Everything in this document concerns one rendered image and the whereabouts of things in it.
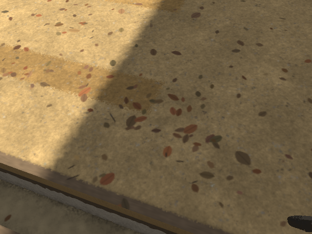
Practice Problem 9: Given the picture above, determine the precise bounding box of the robot right hand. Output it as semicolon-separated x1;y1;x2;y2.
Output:
287;215;312;232

